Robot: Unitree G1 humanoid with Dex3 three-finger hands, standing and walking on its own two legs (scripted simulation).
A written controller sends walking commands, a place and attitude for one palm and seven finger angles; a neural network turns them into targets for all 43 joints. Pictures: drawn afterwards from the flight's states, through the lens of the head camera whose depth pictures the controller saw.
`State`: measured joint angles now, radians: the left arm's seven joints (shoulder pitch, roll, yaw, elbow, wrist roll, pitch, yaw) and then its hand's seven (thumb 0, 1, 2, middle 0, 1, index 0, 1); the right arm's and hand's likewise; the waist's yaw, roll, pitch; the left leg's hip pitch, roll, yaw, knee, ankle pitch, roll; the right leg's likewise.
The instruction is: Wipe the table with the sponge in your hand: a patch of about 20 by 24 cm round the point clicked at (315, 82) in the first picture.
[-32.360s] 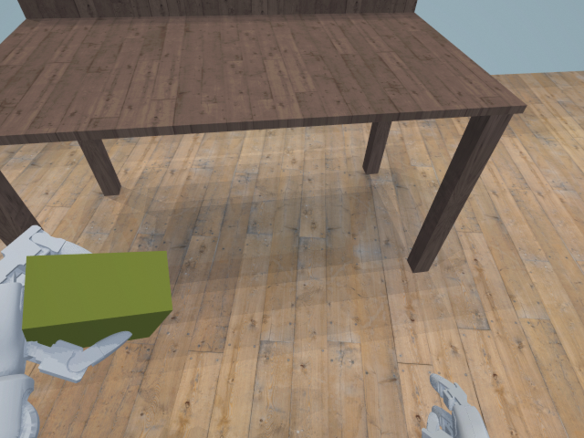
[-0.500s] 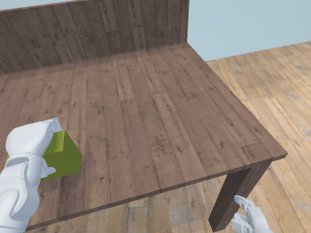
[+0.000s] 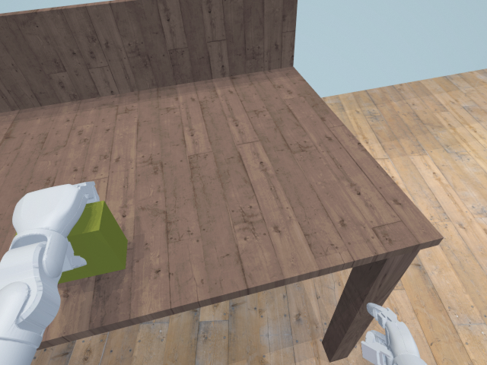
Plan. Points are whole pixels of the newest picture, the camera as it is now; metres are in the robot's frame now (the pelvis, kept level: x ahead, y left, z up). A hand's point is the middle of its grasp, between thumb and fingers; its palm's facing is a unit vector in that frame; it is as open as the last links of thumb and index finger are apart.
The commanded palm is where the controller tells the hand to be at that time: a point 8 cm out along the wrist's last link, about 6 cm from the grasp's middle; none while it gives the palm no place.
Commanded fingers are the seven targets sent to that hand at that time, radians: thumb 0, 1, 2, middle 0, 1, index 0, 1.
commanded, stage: lift the sponge slowly off the table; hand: left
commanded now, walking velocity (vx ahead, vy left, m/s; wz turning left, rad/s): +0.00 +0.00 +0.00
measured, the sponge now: (81, 250) +0.26 +0.32 +0.06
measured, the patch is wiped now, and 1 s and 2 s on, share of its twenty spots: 1.00 1.00 1.00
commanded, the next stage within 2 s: bring the sponge back beside the body in 1.66 s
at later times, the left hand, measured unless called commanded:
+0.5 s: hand (61, 222) +0.26 +0.32 +0.14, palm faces +0.03 -0.04 -1.00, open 10.3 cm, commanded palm +0.23 +0.32 +0.20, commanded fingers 0.00 0.10 1.30 -1.20 -1.60 -1.20 -1.60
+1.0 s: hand (55, 202) +0.27 +0.31 +0.17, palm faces +0.08 -0.02 -1.00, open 10.3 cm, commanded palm +0.24 +0.31 +0.24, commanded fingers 0.00 0.10 1.30 -1.20 -1.60 -1.20 -1.60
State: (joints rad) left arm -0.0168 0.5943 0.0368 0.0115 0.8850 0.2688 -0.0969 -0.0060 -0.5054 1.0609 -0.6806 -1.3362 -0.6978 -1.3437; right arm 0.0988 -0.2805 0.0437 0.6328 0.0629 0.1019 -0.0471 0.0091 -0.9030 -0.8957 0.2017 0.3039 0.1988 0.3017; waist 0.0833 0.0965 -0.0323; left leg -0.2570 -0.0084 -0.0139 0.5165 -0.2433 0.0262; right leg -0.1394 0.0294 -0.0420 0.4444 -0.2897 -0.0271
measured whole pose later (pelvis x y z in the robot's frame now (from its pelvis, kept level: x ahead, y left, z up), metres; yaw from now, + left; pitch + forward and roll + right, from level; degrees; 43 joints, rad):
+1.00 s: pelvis -0.03 +0.00 +0.01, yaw +1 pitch -4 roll -1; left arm -0.28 0.62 -0.02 0.09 0.87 0.29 -0.16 -0.01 -0.52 1.06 -0.71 -1.30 -0.73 -1.31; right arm 0.06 -0.27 0.06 0.67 0.07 0.05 -0.08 0.01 -0.90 -0.90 0.20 0.30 0.20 0.30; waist 0.12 0.11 0.01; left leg -0.20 -0.02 -0.03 0.43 -0.16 0.02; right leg -0.10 0.02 -0.05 0.38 -0.23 -0.03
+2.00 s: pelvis -0.03 -0.01 +0.00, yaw +0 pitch -3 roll -1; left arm -0.20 0.68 0.03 -0.05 0.82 0.30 -0.27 -0.01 -0.52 1.06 -0.71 -1.31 -0.73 -1.31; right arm 0.09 -0.30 0.06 0.64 0.07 0.06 -0.07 0.01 -0.90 -0.90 0.20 0.30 0.20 0.30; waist 0.11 0.13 -0.01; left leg -0.23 -0.01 -0.02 0.46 -0.18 0.02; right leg -0.13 0.03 -0.04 0.44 -0.25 -0.04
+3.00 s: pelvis -0.05 +0.00 +0.00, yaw -1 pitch -7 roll -1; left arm 0.23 0.67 0.04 -0.48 0.78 0.36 -0.14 -0.01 -0.53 1.07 -0.71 -1.30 -0.73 -1.31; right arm 0.04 -0.26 0.07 0.63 0.05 0.03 -0.08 0.01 -0.90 -0.90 0.20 0.30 0.19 0.30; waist 0.18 0.13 0.00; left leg -0.21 0.00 0.00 0.51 -0.18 0.01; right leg -0.12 0.04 -0.03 0.49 -0.25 -0.04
